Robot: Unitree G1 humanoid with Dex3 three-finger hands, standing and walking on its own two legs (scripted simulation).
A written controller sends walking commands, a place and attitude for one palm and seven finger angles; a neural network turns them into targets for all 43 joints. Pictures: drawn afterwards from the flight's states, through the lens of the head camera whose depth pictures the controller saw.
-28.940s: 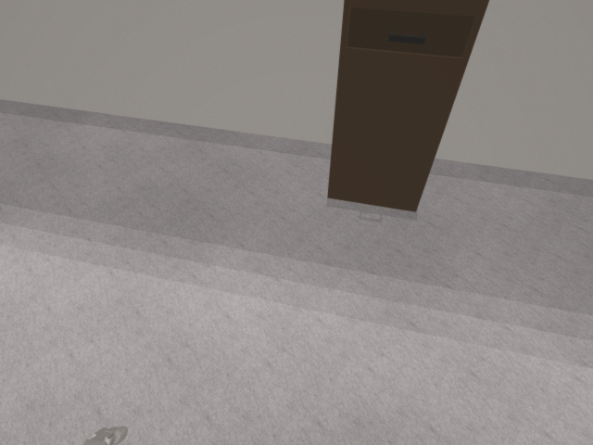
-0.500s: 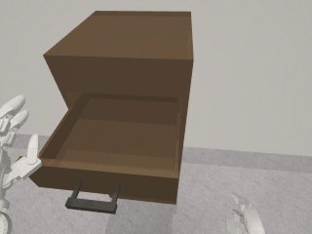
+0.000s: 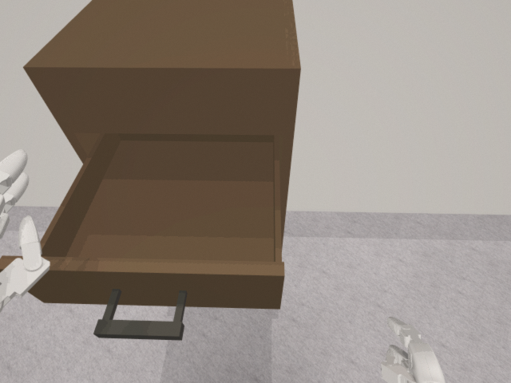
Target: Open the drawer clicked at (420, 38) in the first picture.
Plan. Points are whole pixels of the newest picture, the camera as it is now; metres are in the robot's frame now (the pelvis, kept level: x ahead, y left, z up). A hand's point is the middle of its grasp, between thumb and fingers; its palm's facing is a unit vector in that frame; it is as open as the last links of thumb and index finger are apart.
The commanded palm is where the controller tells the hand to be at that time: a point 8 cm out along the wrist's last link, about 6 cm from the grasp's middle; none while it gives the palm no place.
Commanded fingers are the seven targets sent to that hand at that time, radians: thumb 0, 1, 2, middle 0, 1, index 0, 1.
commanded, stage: step back with the hand held close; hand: left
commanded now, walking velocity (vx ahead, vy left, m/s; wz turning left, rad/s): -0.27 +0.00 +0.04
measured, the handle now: (144, 313) +0.21 +0.18 +0.03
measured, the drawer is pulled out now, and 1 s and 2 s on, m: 0.28 0.28 0.28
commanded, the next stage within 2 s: stop stepping back and stand still in 0.92 s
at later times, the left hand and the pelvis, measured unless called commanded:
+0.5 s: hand (4, 336) +0.13 +0.22 +0.20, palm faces +0.37 -0.81 -0.46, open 7.4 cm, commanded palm +0.06 +0.28 +0.22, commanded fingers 0.00 0.90 0.90 -0.20 -0.30 -0.20 -0.30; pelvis -0.07 +0.00 -0.01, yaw +0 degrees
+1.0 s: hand out of the picture +0.01 +0.19 +0.21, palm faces +0.31 -0.80 -0.52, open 7.4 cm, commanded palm -0.06 +0.25 +0.22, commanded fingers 0.00 0.90 0.90 -0.20 -0.30 -0.20 -0.30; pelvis -0.20 -0.03 -0.01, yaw -2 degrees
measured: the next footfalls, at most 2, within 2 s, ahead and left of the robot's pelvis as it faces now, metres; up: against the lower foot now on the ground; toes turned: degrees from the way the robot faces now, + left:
left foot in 0.64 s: -0.03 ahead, +0.11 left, +0.00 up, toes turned +0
right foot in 0.94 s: -0.16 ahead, -0.12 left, +0.00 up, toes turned -2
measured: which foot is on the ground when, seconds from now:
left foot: down 0.00-0.48, up 0.50-0.62, down 0.64-1.00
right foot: down 0.00-0.70, up 0.72-0.92, down 0.94-1.00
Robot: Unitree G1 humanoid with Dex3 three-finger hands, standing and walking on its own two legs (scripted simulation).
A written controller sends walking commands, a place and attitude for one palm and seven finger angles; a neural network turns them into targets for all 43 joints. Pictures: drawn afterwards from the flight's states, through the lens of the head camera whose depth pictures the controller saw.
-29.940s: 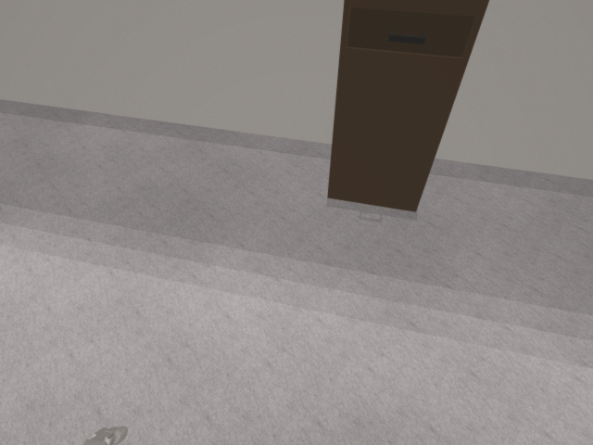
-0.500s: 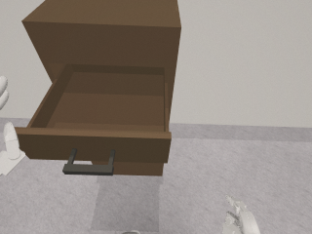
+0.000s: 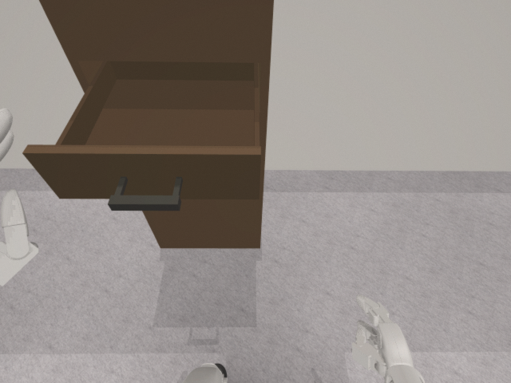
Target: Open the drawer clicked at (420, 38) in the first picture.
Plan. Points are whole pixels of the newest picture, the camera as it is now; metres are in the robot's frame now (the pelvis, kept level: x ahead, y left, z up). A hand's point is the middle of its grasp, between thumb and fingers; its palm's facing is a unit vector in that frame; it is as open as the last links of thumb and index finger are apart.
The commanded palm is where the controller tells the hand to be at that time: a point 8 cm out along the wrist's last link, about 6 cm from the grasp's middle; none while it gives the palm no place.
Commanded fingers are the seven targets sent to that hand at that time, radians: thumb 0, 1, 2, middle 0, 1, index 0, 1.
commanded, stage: stop stepping back and stand still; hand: left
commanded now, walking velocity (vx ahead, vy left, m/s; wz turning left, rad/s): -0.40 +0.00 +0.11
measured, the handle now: (148, 193) +0.40 +0.22 +0.04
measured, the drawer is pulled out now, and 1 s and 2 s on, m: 0.28 0.28 0.28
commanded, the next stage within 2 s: let the arm hang, fingers relaxed in 1.60 s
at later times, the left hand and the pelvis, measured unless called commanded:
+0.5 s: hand out of the picture +0.03 +0.23 +0.25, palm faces +0.53 -0.72 -0.45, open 7.4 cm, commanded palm -0.02 +0.28 +0.23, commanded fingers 0.00 0.90 0.90 -0.20 -0.30 -0.20 -0.30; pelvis -0.12 -0.01 +0.01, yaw +5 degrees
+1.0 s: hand out of the picture +0.04 +0.25 +0.25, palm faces +0.49 -0.75 -0.45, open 7.4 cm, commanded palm -0.03 +0.29 +0.23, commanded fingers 0.00 0.90 0.90 -0.20 -0.30 -0.20 -0.30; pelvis -0.14 +0.00 +0.01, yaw +4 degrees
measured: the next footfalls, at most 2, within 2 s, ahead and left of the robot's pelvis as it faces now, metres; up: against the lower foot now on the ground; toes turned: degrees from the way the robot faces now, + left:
left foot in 0.32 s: -0.13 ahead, +0.13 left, +0.00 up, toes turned +8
right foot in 0.56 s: -0.05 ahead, -0.10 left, +0.00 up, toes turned +2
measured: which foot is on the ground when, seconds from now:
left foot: down 0.00-0.00, up 0.02-0.30, down 0.32-0.56, up 0.58-0.84, down 0.86-1.00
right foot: down 0.00-0.34, up 0.36-0.54, down 0.56-0.86, up 0.88-1.00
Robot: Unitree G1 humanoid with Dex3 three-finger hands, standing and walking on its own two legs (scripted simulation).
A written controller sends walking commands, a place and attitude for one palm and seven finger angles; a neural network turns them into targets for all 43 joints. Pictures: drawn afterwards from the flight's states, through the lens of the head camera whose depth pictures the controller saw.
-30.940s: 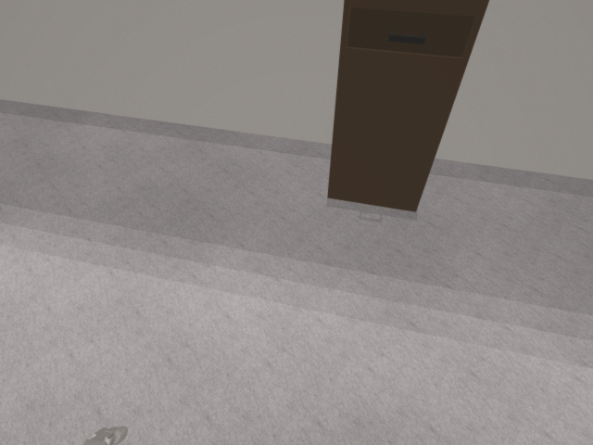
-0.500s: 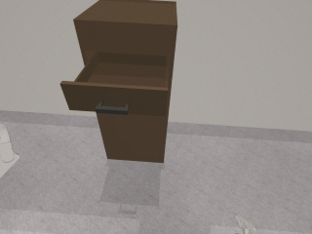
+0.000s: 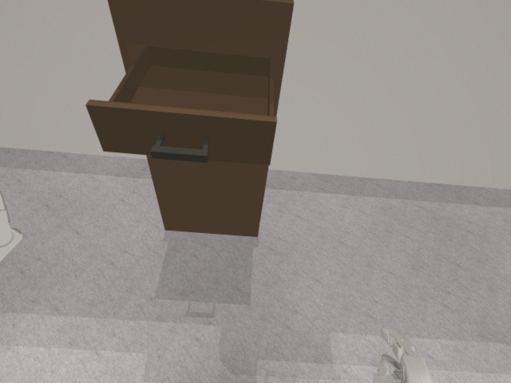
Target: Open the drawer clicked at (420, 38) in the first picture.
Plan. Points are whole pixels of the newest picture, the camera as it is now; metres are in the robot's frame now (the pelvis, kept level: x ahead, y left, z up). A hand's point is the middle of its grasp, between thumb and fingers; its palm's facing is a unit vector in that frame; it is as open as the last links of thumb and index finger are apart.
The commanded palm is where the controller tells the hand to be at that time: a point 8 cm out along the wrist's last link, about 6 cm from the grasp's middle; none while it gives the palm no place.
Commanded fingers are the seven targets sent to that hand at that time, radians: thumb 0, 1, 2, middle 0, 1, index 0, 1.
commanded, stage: stop stepping back and stand still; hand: left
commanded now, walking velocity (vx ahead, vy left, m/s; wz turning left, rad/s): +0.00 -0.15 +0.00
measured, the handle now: (182, 147) +0.56 +0.18 +0.03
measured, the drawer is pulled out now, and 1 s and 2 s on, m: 0.28 0.28 0.28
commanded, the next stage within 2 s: let the arm hang, fingers relaxed in 0.60 s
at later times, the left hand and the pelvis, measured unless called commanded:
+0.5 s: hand (59, 230) +0.22 +0.22 +0.21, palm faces +0.40 -0.77 -0.49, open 7.4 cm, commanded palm +0.16 +0.26 +0.22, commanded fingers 0.00 0.90 0.90 -0.20 -0.30 -0.20 -0.30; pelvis +0.02 -0.02 +0.00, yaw -2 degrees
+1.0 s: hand out of the picture +0.07 +0.16 -0.17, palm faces -0.01 -0.99 -0.17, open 7.3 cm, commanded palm none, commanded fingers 0.00 0.90 0.90 -0.20 -0.30 -0.20 -0.30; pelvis -0.01 -0.01 -0.01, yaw +0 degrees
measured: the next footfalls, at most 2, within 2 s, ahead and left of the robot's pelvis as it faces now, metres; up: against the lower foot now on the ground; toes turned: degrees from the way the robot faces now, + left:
right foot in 0.14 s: +0.06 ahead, -0.11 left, +0.00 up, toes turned -5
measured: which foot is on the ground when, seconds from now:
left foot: down 0.00-1.00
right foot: up 0.00-0.12, down 0.14-1.00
